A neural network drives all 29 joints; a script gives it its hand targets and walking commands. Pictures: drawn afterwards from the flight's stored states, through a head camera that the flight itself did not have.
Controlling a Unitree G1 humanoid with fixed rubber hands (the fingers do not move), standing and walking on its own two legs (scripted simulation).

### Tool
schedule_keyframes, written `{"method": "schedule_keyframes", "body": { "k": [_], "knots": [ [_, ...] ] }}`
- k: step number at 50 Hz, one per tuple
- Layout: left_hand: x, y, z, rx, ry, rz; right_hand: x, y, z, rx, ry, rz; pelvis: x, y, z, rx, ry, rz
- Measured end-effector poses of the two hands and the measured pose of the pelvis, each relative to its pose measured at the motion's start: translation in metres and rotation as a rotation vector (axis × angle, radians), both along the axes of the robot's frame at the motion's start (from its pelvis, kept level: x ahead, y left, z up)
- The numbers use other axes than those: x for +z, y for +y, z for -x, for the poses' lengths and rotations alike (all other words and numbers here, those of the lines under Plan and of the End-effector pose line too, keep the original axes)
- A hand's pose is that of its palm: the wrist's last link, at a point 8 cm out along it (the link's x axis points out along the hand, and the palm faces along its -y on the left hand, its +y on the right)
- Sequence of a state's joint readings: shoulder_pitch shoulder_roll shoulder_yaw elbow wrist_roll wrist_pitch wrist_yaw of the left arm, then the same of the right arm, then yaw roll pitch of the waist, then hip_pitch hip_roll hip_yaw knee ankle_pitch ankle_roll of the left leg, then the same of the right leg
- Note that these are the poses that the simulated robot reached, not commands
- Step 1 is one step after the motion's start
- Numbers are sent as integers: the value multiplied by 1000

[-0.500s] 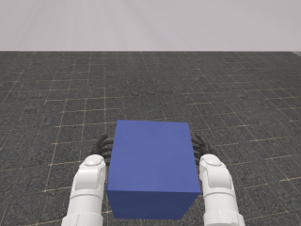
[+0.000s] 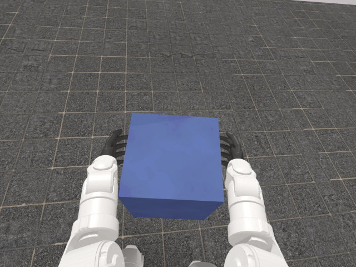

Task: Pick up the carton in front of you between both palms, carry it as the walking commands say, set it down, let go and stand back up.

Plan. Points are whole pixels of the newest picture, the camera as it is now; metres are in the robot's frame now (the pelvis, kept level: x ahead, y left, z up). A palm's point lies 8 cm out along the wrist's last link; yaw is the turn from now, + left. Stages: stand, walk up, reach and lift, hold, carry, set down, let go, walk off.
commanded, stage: set down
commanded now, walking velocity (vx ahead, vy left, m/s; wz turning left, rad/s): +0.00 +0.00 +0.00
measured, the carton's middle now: (171, 172) +0.35 +0.02 -0.09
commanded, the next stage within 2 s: none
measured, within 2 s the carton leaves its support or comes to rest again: neither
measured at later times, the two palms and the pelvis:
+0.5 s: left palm (117, 174) +0.38 +0.18 -0.21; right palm (211, 180) +0.38 -0.12 -0.19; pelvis -0.03 +0.02 -0.12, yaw -4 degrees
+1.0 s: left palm (119, 183) +0.41 +0.20 -0.37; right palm (196, 181) +0.43 -0.10 -0.34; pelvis -0.06 +0.02 -0.25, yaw -6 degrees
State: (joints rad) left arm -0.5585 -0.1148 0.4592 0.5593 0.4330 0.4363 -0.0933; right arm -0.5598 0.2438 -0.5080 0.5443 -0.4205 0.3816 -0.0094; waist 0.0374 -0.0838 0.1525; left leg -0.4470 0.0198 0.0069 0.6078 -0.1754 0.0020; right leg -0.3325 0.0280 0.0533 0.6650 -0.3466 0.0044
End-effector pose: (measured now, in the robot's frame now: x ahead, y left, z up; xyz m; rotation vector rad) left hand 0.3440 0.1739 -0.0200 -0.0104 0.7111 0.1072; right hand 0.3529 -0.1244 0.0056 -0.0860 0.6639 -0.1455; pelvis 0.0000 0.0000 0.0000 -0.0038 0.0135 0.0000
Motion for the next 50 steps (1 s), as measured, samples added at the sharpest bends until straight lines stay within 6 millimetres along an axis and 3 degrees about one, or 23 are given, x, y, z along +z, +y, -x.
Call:
{"method": "schedule_keyframes", "body": {
  "k": [5, 12, 20, 28, 39, 50],
  "knots": [
    [-58, 11, -3, 12, 8, -13, -56, 11, -11, 11, 8, -13, -14, -4, 2, 14, 174, 17],
    [-130, 20, -5, 16, -3, -5, -131, 20, -10, -23, -9, -62, -46, 1, 4, -16, 442, 23],
    [-165, 14, -29, -21, -51, -13, -168, 14, -20, -63, -62, -69, -89, 14, 18, -48, 597, 16],
    [-203, 11, -45, -14, -25, 2, -209, 10, -33, -75, -41, -66, -136, 22, 38, -56, 637, 17],
    [-280, 32, -50, 42, -14, -7, -279, 33, -61, -14, -30, -68, -202, 22, 53, -65, 733, 29],
    [-346, 26, -67, 43, 20, -8, -347, 26, -79, -15, 2, -73, -254, 20, 58, -72, 789, 36]
  ]
}}
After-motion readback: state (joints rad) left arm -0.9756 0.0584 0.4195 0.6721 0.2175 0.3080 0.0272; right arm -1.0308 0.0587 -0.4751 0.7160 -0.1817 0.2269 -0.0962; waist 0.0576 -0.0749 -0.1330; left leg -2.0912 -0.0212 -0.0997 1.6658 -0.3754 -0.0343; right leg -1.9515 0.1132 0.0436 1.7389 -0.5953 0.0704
